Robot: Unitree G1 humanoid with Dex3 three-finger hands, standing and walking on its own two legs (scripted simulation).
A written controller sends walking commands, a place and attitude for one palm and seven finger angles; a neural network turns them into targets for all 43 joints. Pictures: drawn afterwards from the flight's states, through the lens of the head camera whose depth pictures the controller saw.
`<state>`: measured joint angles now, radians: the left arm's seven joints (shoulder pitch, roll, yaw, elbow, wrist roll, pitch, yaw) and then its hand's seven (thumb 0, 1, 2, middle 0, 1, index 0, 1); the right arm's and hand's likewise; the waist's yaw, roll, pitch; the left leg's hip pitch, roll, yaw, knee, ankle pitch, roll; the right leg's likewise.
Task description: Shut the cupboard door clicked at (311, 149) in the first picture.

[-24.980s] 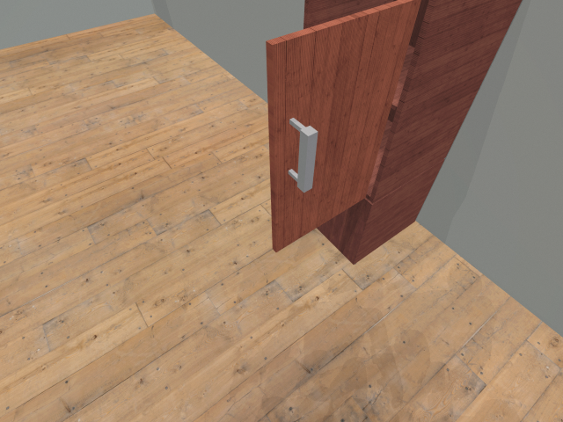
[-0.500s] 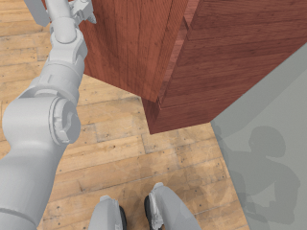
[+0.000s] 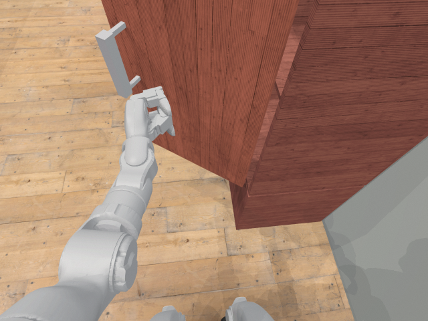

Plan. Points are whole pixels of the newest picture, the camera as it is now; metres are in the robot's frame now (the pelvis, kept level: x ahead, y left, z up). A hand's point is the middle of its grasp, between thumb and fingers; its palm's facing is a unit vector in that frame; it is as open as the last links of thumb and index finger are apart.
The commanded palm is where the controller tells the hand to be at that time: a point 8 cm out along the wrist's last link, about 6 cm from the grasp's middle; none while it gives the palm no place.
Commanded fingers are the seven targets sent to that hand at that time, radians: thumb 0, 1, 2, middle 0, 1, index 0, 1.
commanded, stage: pull the fist back off the door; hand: left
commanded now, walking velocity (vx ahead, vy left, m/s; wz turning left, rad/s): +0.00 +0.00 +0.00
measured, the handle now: (122, 61) +0.64 +0.15 +0.07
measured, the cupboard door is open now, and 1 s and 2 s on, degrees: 55 55 55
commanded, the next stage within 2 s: draw the hand back to the body in 0.14 s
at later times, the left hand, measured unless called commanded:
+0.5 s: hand (146, 124) +0.43 +0.08 +0.11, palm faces +0.08 -0.99 -0.08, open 3.1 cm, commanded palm +0.38 +0.13 +0.11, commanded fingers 0.00 0.90 0.90 -1.30 -1.50 -1.30 -1.50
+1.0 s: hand (48, 204) +0.28 +0.18 +0.16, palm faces +0.10 -0.97 -0.20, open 3.2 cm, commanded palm +0.24 +0.23 +0.18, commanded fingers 0.00 0.90 0.90 -0.81 -0.96 -0.81 -0.96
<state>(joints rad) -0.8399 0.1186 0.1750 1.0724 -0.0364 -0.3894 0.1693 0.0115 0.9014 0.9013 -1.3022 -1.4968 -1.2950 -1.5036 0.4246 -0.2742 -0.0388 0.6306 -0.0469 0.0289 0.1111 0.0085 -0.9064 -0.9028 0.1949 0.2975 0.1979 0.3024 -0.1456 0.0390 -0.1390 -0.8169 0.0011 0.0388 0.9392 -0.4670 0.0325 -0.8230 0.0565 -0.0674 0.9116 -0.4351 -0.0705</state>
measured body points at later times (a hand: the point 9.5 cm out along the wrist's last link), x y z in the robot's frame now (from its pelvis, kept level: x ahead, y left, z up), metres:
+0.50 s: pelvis -0.02 -0.01 +0.01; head +0.05 -0.04 +0.46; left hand +0.42 +0.14 +0.12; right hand +0.01 -0.26 -0.13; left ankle -0.02 +0.10 -0.68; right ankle -0.01 -0.08 -0.68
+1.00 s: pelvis -0.01 +0.02 +0.05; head -0.02 +0.00 +0.50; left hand +0.27 +0.23 +0.18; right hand +0.20 -0.20 -0.02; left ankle -0.02 +0.10 -0.68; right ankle -0.01 -0.08 -0.68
